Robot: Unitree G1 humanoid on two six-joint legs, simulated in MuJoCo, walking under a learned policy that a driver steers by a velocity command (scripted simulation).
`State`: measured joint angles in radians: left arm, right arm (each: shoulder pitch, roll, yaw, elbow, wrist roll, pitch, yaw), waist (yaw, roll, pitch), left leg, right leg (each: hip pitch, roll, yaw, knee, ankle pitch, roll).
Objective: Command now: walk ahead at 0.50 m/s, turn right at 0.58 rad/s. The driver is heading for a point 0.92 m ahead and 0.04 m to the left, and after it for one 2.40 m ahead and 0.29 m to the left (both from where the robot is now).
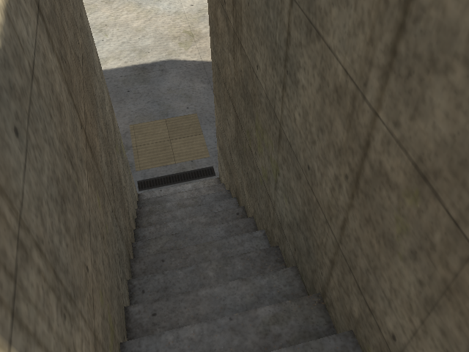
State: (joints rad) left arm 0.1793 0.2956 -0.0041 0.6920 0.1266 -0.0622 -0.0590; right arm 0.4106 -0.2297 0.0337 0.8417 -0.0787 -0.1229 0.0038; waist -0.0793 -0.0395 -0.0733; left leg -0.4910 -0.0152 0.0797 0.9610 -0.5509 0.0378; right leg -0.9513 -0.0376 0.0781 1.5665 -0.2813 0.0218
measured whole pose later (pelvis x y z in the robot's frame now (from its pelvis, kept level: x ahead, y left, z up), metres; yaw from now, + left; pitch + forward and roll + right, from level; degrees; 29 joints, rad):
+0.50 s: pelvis +0.26 -0.07 -0.19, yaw -8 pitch +4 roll -3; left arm 0.50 0.18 -0.04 0.98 0.09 -0.12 -0.04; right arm 0.19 -0.25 0.03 0.88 -0.10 -0.07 0.08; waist 0.02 0.04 -0.03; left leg -0.94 0.11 -0.10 1.18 0.23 0.00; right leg -0.49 0.05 -0.15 0.99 -0.57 -0.10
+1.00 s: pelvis +0.53 -0.01 -0.38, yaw +7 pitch +5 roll +3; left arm 0.04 0.22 0.01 0.78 0.13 -0.11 -0.03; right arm 0.47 -0.12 0.07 1.05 -0.09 -0.13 0.04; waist -0.08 -0.02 -0.08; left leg -0.39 -0.15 0.00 0.95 -0.63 0.10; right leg -0.87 -0.11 0.04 1.24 0.08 0.03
